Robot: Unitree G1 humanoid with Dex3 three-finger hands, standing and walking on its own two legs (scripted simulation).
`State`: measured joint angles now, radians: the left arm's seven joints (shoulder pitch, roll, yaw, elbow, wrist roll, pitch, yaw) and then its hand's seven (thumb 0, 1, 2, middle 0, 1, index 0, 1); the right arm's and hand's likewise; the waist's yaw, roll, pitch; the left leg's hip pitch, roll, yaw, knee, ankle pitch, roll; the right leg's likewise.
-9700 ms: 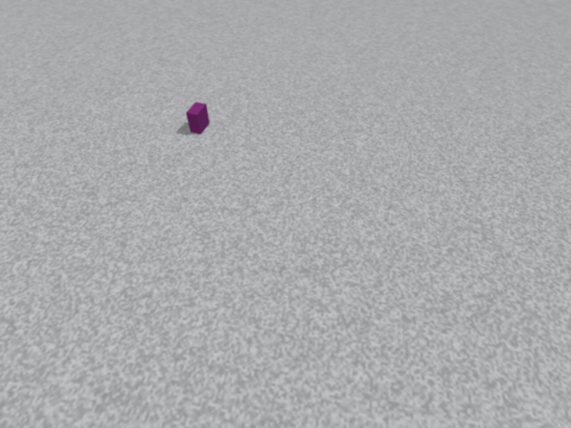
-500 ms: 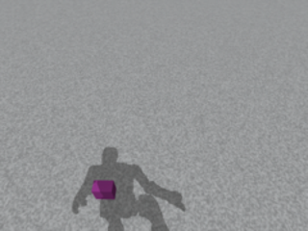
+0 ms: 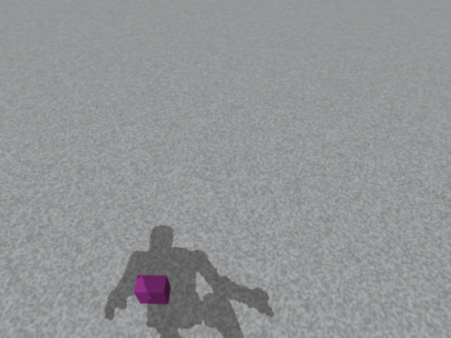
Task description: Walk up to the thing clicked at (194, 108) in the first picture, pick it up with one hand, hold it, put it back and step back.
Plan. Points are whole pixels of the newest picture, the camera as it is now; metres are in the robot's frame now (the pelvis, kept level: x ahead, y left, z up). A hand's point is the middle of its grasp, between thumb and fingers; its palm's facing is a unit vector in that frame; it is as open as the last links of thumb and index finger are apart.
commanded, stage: walk up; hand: left
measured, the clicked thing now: (153, 289) +0.47 +0.30 -0.71
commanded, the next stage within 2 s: none
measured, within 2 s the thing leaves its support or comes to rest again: neither
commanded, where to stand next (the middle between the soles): +0.08 +0.01 m, yaw -1 degrees
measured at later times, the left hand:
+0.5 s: hand out of the picture +0.14 +0.26 -0.15, palm faces -0.03 -0.93 -0.38, open 7.4 cm
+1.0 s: hand out of the picture +0.17 +0.26 -0.15, palm faces -0.01 -0.93 -0.36, open 7.4 cm
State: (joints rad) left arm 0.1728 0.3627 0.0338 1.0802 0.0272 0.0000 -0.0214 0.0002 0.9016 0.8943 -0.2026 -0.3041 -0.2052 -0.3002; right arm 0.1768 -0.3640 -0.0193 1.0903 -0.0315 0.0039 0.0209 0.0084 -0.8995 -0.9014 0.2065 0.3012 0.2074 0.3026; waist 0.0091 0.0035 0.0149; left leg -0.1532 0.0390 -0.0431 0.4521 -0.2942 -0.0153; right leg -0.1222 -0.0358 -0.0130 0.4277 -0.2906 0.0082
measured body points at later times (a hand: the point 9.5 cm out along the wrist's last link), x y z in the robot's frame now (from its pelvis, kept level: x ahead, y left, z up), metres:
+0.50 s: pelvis +0.07 +0.00 +0.00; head +0.10 -0.01 +0.44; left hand +0.14 +0.31 -0.12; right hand +0.16 -0.31 -0.14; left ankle +0.08 +0.14 -0.72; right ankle +0.03 -0.12 -0.74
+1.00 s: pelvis +0.09 +0.01 +0.00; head +0.11 +0.00 +0.45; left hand +0.18 +0.31 -0.12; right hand +0.22 -0.29 -0.12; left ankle +0.12 +0.14 -0.74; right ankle +0.05 -0.12 -0.74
